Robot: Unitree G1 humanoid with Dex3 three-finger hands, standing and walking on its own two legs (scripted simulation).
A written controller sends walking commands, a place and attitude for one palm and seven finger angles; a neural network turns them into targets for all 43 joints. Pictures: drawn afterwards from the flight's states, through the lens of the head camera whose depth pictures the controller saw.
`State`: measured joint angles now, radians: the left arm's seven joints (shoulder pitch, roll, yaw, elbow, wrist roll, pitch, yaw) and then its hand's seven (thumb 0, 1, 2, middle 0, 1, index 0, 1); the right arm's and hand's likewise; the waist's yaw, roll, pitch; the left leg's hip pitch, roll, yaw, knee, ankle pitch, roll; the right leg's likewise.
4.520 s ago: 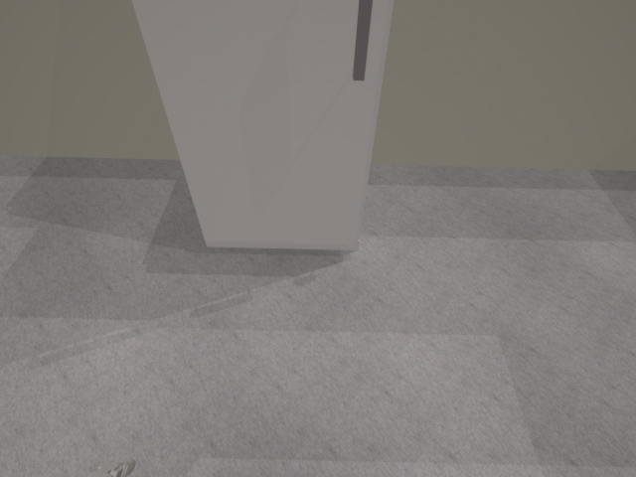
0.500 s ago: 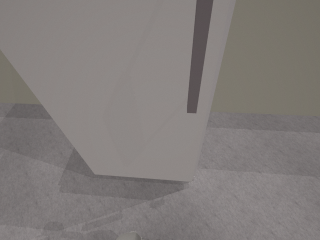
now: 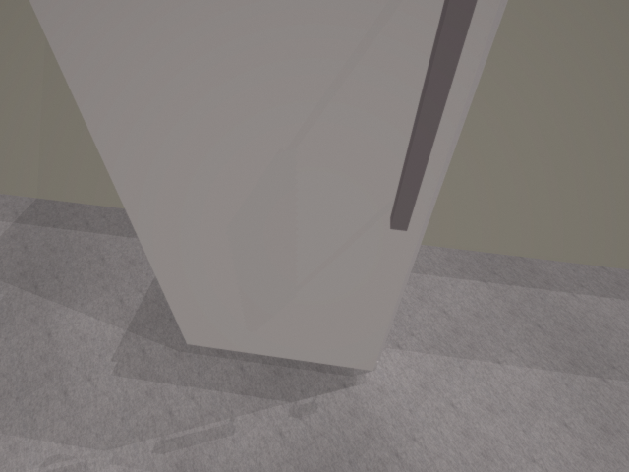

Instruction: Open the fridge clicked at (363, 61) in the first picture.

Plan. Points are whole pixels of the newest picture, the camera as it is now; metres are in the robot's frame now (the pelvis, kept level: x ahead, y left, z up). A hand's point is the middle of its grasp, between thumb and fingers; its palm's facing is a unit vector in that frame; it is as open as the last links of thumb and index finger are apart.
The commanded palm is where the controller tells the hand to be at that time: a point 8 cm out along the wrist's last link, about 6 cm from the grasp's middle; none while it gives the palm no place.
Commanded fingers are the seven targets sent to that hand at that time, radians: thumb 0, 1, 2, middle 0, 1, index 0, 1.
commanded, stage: come to a stop and stand still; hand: right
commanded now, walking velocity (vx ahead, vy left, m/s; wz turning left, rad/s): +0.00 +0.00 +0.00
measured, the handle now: (430, 96) +0.53 -0.10 +0.24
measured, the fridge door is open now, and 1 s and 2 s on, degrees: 0 0 0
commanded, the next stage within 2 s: look again from close up in 1.00 s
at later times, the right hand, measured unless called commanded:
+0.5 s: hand out of the picture -0.03 -0.12 -0.18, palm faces +0.04 +0.99 -0.13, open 7.3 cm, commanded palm none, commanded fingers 0.00 -0.90 -0.90 0.20 0.30 0.20 0.30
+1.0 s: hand out of the picture +0.04 -0.21 -0.18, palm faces +0.01 +0.97 -0.24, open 7.4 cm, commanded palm none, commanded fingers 0.00 -0.90 -0.90 0.20 0.30 0.20 0.30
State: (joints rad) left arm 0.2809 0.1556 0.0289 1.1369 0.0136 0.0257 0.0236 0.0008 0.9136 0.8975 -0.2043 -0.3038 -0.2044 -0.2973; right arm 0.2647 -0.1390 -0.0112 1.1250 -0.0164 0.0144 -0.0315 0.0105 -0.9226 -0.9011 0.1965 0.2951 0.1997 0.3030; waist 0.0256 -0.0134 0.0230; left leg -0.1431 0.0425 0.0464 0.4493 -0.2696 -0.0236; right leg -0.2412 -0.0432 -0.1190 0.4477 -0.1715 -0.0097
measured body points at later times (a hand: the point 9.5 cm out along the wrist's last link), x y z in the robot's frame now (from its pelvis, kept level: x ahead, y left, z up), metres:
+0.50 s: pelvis +0.00 +0.01 +0.00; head +0.01 +0.01 +0.45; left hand -0.03 +0.22 -0.17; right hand -0.03 -0.18 -0.17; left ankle -0.02 +0.13 -0.74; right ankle +0.05 -0.11 -0.74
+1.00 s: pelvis +0.01 -0.02 +0.00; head +0.01 -0.02 +0.45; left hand +0.06 +0.22 -0.15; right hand +0.04 -0.26 -0.16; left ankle -0.02 +0.13 -0.74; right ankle +0.05 -0.11 -0.74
